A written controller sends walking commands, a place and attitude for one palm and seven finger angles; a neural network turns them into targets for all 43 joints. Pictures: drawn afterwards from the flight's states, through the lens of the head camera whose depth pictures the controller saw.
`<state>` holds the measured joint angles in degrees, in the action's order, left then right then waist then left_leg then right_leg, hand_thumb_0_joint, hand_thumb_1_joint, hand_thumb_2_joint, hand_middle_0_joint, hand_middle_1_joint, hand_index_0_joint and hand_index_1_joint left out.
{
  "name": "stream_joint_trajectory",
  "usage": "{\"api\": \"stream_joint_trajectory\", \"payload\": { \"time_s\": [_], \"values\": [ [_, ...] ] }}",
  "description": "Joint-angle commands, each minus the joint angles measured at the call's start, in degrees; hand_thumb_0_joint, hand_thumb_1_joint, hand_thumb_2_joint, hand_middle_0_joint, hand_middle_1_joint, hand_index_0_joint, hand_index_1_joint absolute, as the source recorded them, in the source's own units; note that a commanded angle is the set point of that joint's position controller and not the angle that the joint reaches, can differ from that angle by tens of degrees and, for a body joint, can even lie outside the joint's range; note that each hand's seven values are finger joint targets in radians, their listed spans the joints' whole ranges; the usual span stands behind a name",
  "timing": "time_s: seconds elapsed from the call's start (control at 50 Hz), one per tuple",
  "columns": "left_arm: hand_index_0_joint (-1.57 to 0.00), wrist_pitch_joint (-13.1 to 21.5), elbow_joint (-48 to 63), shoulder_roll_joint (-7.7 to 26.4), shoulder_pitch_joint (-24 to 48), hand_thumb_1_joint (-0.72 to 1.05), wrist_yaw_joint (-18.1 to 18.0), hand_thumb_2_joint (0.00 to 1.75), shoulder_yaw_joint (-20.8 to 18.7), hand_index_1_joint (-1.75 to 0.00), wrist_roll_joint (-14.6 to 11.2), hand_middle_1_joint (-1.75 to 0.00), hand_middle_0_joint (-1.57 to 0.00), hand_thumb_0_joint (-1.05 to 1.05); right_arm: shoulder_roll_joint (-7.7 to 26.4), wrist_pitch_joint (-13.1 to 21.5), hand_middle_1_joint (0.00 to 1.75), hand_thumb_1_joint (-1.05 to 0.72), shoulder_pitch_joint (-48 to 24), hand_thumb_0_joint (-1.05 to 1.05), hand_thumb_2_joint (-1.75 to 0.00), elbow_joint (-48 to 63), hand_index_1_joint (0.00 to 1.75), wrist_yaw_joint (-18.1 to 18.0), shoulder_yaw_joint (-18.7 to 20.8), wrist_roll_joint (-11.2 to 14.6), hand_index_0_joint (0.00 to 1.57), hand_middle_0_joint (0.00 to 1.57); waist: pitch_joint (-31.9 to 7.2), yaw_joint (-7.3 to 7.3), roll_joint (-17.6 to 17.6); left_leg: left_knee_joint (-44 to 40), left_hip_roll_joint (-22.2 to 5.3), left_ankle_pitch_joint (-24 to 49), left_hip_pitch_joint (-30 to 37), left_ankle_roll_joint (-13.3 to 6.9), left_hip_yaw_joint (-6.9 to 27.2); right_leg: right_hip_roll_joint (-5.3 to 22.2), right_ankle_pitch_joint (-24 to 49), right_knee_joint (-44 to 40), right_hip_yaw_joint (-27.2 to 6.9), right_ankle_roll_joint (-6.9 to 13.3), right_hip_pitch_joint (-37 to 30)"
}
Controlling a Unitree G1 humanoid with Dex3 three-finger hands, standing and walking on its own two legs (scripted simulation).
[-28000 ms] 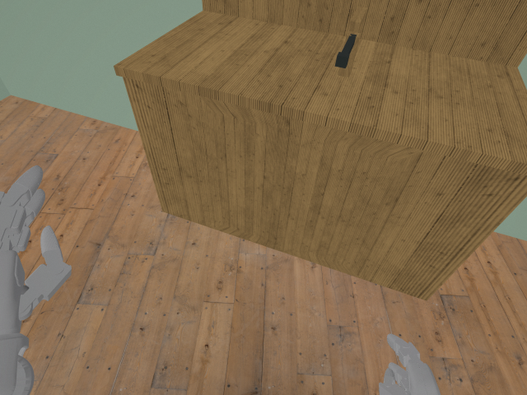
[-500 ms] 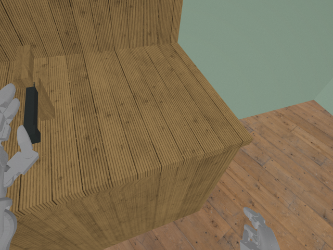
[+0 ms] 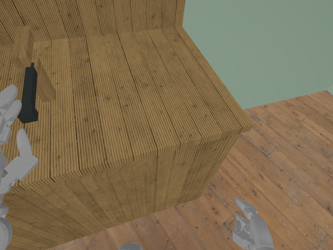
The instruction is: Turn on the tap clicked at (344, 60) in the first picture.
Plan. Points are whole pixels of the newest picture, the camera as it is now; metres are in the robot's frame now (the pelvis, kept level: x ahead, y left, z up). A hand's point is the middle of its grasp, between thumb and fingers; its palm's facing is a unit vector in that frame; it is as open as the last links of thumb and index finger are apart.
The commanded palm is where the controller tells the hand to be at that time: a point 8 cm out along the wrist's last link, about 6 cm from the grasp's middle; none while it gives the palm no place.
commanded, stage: come to a stop and stand still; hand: left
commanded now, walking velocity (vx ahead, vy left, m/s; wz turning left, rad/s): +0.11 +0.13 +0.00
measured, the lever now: (27, 113) +0.33 +0.34 +0.13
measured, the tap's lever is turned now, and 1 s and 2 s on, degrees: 0 0 0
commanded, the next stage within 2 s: look again from close up in 0.84 s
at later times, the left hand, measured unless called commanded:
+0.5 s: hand (23, 135) +0.24 +0.26 +0.20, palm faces +0.40 -0.82 -0.42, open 7.4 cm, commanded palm +0.17 +0.29 +0.18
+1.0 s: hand (31, 145) +0.24 +0.27 +0.16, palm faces +0.37 -0.87 -0.34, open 7.4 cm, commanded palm +0.18 +0.30 +0.18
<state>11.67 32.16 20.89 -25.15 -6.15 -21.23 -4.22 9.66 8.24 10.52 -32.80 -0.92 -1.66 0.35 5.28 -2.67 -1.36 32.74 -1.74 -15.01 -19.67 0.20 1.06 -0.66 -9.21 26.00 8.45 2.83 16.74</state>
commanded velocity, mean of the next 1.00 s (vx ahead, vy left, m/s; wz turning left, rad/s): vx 0.01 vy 0.01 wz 0.00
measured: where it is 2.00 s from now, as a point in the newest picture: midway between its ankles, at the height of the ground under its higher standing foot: outside the picture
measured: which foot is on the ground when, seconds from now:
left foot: down 0.00-1.00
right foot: down 0.00-1.00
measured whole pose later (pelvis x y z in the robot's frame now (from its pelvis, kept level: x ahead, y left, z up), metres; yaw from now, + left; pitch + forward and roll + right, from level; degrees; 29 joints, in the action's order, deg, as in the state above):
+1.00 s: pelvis +0.02 +0.02 +0.01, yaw +0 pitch -1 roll -1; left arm 12.1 25.8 20.6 -22.1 -5.5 -19.4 -2.5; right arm 11.5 6.9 9.4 -31.5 -0.9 -1.7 0.5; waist 3.6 -1.7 -2.3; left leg 27.4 2.9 -15.5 -10.9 -3.6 -0.8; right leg 0.5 -9.7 24.3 5.1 0.6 13.6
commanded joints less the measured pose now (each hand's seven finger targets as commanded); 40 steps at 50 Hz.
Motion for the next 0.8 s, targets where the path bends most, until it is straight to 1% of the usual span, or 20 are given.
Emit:
{"api": "stream_joint_trajectory", "payload": {
  "time_s": [0.0,0.06,0.08,0.1,0.16,0.18,0.24,0.26,0.28,0.3,0.34,0.36,0.38,0.46,0.48,0.52,0.58,0.62,0.7,0.78],
  "values": [
    [-0.2,1.1,9.6,8.0,5.3,0.9,-2.7,0.9,-3.5,-0.3,0.4,-0.3,-0.2,0.0,7.7,2.5,0.3,-0.9,-3.1,0.0,-0.9,6.5,0.3,-1.8,2.7,-0.1,0.2,0.2,-10.6,2.54,-2.8,8.2,3.1,-5.3,7.0,-0.2,-1.7,15.0,-27.1,-16.4,-16.7,3.2,4.8],
    [-0.2,0.7,8.8,9.1,5.8,0.9,-3.4,0.9,-4.7,-0.3,0.7,-0.3,-0.2,0.0,8.5,2.6,0.3,-0.9,-3.4,0.0,-0.9,5.9,0.3,-2.2,3.1,0.0,0.2,0.2,-8.3,2.39,-3.9,2.1,2.5,-5.0,6.1,-0.9,-0.8,14.5,-25.7,-14.3,-14.3,2.3,2.6],
    [-0.2,0.6,8.6,10.2,4.6,0.9,-3.7,0.9,-5.9,-0.3,0.8,-0.3,-0.2,0.0,8.8,2.8,0.3,-0.9,-4.5,0.0,-0.9,6.0,0.3,-2.4,3.2,0.3,0.2,0.2,-7.7,2.14,-2.4,-2.2,1.9,-3.8,7.2,-1.2,0.0,13.0,-23.4,-12.7,-13.4,1.8,2.0],
    [-0.2,1.1,8.9,8.5,3.8,0.9,-3.4,0.9,-4.4,-0.3,0.8,-0.3,-0.2,0.0,8.9,2.8,0.3,-0.9,-3.6,0.0,-0.9,6.1,0.3,-2.4,3.2,0.2,0.2,0.2,-8.5,2.16,-0.3,-6.5,1.1,-2.0,6.2,-1.7,1.1,11.2,-19.1,-9.4,-10.5,1.0,-2.0],
    [-0.2,2.9,11.9,10.3,4.2,0.9,-3.2,0.9,-5.7,-0.3,1.6,-0.3,-0.2,0.0,9.2,2.9,0.3,-0.9,-4.3,0.0,-0.9,7.2,0.3,-2.1,3.1,0.2,0.2,0.2,-6.2,1.51,14.5,-18.9,-4.9,-7.9,-5.9,-4.1,12.1,3.6,-11.0,1.3,-7.4,-2.3,-12.0],
    [-0.2,3.2,13.7,11.5,5.3,0.9,-3.2,0.9,-6.8,-0.3,2.0,-0.3,-0.2,0.0,8.8,3.1,0.3,-0.9,-4.8,0.0,-0.9,7.7,0.3,-2.0,3.2,0.3,0.2,0.2,-6.1,1.26,15.1,-19.1,-5.8,-5.0,-6.9,-4.3,12.9,3.0,-6.1,3.5,-7.0,-2.4,-14.0],
    [-0.2,4.0,9.8,10.0,2.9,0.9,-2.6,0.9,-6.3,-0.3,2.1,-0.3,-0.2,0.0,9.4,3.7,0.3,-0.9,-2.8,0.0,-0.9,7.5,0.3,-1.2,4.2,0.3,0.2,0.2,-9.9,1.24,6.1,-13.1,-3.2,3.4,-5.0,-3.0,8.3,4.2,2.3,-1.2,-8.0,-2.0,-19.1],
    [-0.2,11.6,25.3,56.5,62.6,0.9,-2.2,0.9,-37.0,-0.3,11.7,-0.3,-0.2,0.0,11.3,7.1,0.3,-0.9,5.8,0.0,-0.9,5.6,0.3,-1.2,2.0,-2.7,0.2,0.2,-2.7,0.78,8.8,-3.3,-1.1,7.4,-10.2,-4.0,1.1,5.1,2.1,-3.0,-10.8,-7.0,-11.8],
    [-0.2,9.0,1.4,32.1,45.3,0.9,-1.4,0.9,-22.8,-0.3,4.8,-0.3,-0.2,0.0,6.6,5.3,0.3,-0.9,0.3,0.0,-0.9,2.3,0.3,-1.0,2.7,0.8,0.2,0.2,-10.5,2.24,16.5,-5.6,-4.1,8.6,1.4,-1.5,4.2,12.1,-1.3,-0.3,-8.6,2.0,-5.8],
    [-0.2,7.3,-9.3,17.5,27.9,0.9,0.3,0.9,-12.8,-0.3,3.6,-0.3,-0.2,0.0,9.1,5.0,0.3,-0.9,2.4,0.0,-0.9,3.7,0.3,-0.3,4.2,-0.7,0.2,0.2,-12.7,2.05,13.8,-6.7,-0.8,9.4,5.3,0.9,4.2,6.9,0.4,1.7,-9.8,2.6,-6.7],
    [-0.2,7.0,-7.5,9.8,13.2,0.9,2.3,0.9,-5.3,-0.3,1.1,-0.3,-0.2,0.0,10.0,4.1,0.3,-0.9,2.0,0.0,-0.9,5.9,0.3,1.5,4.5,0.8,0.2,0.2,-13.0,0.99,9.2,-7.9,-1.2,6.7,4.1,-0.2,3.1,7.5,2.0,-1.1,-11.3,0.4,-9.3],
    [-0.2,6.6,-6.0,7.4,7.1,0.9,2.5,0.9,-3.4,-0.3,0.5,-0.3,-0.2,0.0,10.0,3.7,0.3,-0.9,1.4,0.0,-0.9,6.4,0.3,2.2,4.4,1.3,0.2,0.2,-12.3,0.66,5.3,-9.1,-1.0,4.6,3.0,-0.6,2.8,7.8,0.4,-2.4,-11.0,-0.2,-10.5],
    [-0.2,5.7,-6.2,4.4,2.0,0.9,2.5,0.9,-1.6,-0.3,-0.1,-0.3,-0.2,0.0,9.7,3.2,0.3,-0.9,0.2,0.0,-0.9,6.8,0.3,2.7,4.5,1.8,0.2,0.2,-13.1,0.49,4.5,-10.3,-1.4,6.5,5.1,-0.9,2.4,7.1,1.7,-1.7,-9.8,-0.5,-11.0],
    [-0.2,3.9,-2.9,10.8,3.2,0.9,0.7,0.9,-6.1,-0.3,0.9,-0.3,-0.2,0.0,9.3,1.8,0.3,-0.9,-2.8,0.0,-0.9,8.2,0.3,1.1,3.9,1.8,0.2,0.2,-8.6,0.18,-9.0,-12.3,-1.8,-1.5,2.6,-1.4,2.7,6.7,-8.6,-6.4,-9.6,-1.8,-8.7],
    [-0.2,3.8,-0.8,14.5,4.7,0.9,0.0,0.9,-9.7,-0.3,1.1,-0.3,-0.2,0.0,9.7,1.4,0.3,-0.9,-3.6,0.0,-0.9,8.3,0.3,0.5,3.6,1.7,0.2,0.2,-8.6,0.43,-6.5,-12.7,-1.7,-1.3,4.1,-1.5,2.4,6.3,-9.9,-6.1,-10.0,-1.5,-7.3],
    [-0.2,4.2,0.9,12.9,7.6,0.9,0.3,0.9,-8.7,-0.3,1.3,-0.3,-0.2,0.0,8.9,1.6,0.3,-0.9,-3.9,0.0,-0.9,9.2,0.3,-0.3,2.8,1.1,0.2,0.2,-7.6,0.78,-4.5,-12.8,-1.6,-2.1,2.8,-1.9,3.2,6.4,-10.9,-6.2,-10.3,-1.5,-7.2],
    [-0.2,5.4,9.1,16.1,15.2,0.9,0.1,0.9,-10.0,-0.3,2.1,-0.3,-0.2,0.0,9.0,2.5,0.3,-0.9,-5.3,0.0,-0.9,9.4,0.3,-0.6,2.2,0.5,0.2,0.2,-9.2,1.0,6.8,-12.7,-1.8,-1.2,2.7,-2.4,3.8,5.7,-6.0,-3.4,-11.2,-1.1,-9.7],
    [-0.2,5.5,7.2,12.6,14.5,0.9,0.1,0.9,-7.3,-0.3,2.0,-0.3,-0.2,0.0,8.5,3.2,0.3,-0.9,-4.3,0.0,-0.9,9.2,0.3,-0.6,2.2,0.4,0.2,0.2,-9.8,0.79,9.2,-12.7,-1.8,-0.3,1.8,-2.3,3.9,5.5,-2.3,-2.8,-10.6,-0.9,-12.0],
    [-0.2,5.4,5.5,10.2,11.0,0.9,0.0,0.9,-5.9,-0.3,1.8,-0.3,-0.2,0.0,8.6,3.5,0.3,-0.9,-3.6,0.0,-0.9,8.2,0.3,-0.1,2.3,0.2,0.2,0.2,-12.5,0.78,5.0,-9.8,-1.2,8.5,5.5,-1.2,3.3,5.9,5.7,-2.8,-10.0,-0.7,-12.7],
    [-0.2,4.4,3.0,8.2,6.3,0.9,-0.1,0.9,-4.5,-0.3,1.7,-0.3,-0.2,0.0,9.0,2.9,0.3,-0.9,-4.0,0.0,-0.9,8.1,0.3,0.2,2.6,0.4,0.2,0.2,-11.3,0.83,3.9,-10.1,-1.1,12.3,6.4,-0.5,3.1,5.5,8.3,-2.8,-9.3,-0.8,-11.4]
  ]
}}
